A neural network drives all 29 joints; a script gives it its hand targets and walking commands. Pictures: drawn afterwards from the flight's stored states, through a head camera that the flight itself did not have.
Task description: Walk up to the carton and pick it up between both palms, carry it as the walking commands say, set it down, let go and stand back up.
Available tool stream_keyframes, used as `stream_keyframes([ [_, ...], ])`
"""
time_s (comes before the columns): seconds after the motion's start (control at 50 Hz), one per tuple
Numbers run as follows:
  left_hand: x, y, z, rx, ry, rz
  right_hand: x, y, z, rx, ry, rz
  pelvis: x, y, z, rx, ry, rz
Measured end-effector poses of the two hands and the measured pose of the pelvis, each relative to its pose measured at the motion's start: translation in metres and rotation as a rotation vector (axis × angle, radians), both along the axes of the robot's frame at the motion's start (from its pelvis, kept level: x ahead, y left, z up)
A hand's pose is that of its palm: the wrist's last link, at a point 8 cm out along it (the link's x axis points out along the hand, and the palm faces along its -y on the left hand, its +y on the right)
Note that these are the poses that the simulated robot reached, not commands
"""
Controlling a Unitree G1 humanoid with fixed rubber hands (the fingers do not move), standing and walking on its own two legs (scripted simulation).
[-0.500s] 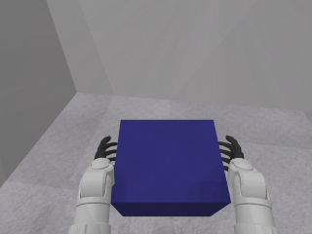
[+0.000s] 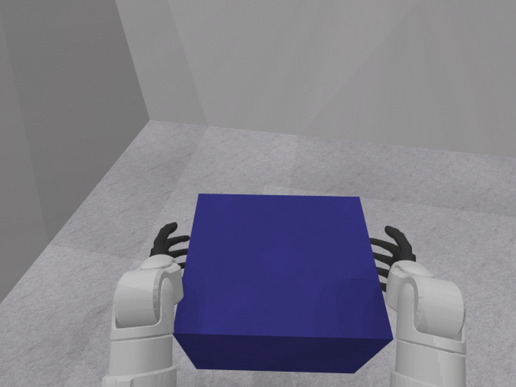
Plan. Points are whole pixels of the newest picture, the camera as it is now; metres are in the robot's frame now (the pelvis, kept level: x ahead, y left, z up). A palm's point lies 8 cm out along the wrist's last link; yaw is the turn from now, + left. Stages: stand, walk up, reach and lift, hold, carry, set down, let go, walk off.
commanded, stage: carry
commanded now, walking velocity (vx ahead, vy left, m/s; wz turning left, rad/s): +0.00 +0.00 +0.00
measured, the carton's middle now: (276, 284) +0.31 +0.01 -0.01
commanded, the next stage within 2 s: none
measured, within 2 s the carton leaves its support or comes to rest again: neither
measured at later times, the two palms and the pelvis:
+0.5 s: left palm (128, 335) +0.18 +0.19 +0.09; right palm (415, 337) +0.19 -0.15 +0.09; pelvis -0.08 +0.01 +0.00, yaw +1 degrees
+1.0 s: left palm (116, 375) +0.14 +0.19 +0.08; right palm out of the picture +0.14 -0.15 +0.09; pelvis -0.13 +0.02 +0.00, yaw +1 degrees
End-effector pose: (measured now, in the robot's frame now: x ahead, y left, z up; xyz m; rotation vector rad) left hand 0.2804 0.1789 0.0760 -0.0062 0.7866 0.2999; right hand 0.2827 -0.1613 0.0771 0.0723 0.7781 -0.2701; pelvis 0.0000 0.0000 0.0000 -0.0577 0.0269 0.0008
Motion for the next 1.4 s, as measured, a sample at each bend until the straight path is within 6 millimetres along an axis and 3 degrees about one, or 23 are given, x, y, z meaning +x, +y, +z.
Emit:
stream_keyframes([
  [0.1,-0.026,-0.022,0.012,-0.013,-0.012,-0.016,-0.038,-0.021,0.011,0.013,-0.014,-0.046,-0.014,-0.006,0.007,0.044,-0.011,0.012],
  [0.18,-0.033,-0.029,0.022,0.002,-0.049,-0.050,-0.053,-0.028,0.019,0.020,-0.052,-0.074,-0.023,-0.001,0.004,0.045,-0.004,0.017],
  [0.32,-0.059,-0.011,0.025,0.020,-0.050,-0.062,-0.072,-0.011,0.028,-0.011,-0.055,-0.034,-0.051,0.004,0.004,0.046,-0.015,0.013],
  [0.52,-0.100,0.014,0.012,0.015,0.018,-0.003,-0.094,0.014,0.016,-0.024,0.011,0.028,-0.084,0.009,0.005,0.042,-0.007,0.018],
  [0.74,-0.117,0.013,0.002,-0.001,0.006,-0.025,-0.121,0.013,0.008,-0.011,-0.003,-0.021,-0.109,0.017,0.002,0.036,-0.018,0.022],
  [1.18,-0.161,0.020,0.007,0.018,-0.037,-0.042,-0.164,0.021,0.012,-0.009,-0.049,-0.018,-0.151,0.026,-0.003,0.023,-0.060,0.027],
  [1.26,-0.178,0.025,0.005,0.034,-0.028,-0.032,-0.176,0.025,0.008,-0.005,-0.041,0.004,-0.168,0.023,-0.005,0.021,-0.083,0.050],
  [1.4,-0.226,0.034,-0.009,-0.024,-0.043,0.057,-0.205,0.035,0.003,-0.042,-0.055,0.075,-0.202,0.017,-0.016,0.072,-0.089,0.051],
])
